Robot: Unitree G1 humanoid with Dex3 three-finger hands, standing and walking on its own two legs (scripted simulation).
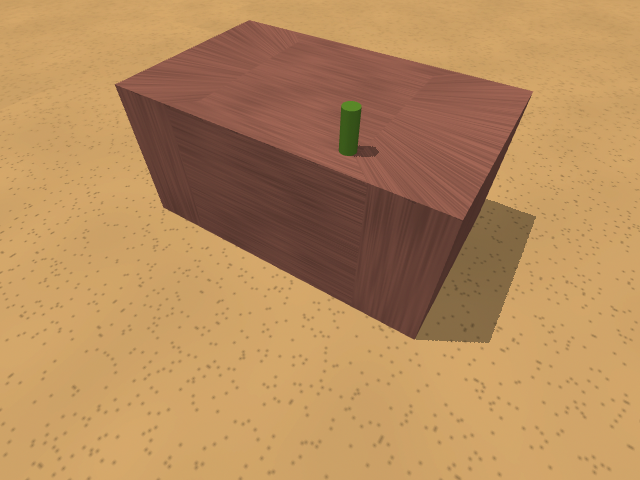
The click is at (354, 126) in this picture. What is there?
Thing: slim round
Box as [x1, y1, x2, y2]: [339, 101, 361, 155]
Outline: 346,101 341,105 339,151 342,154 351,155 356,152 361,106 357,102
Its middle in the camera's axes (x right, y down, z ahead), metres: +0.10 -0.32 +1.06
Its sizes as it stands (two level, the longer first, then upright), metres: 0.053 0.053 0.139
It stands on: a support 0.60 m high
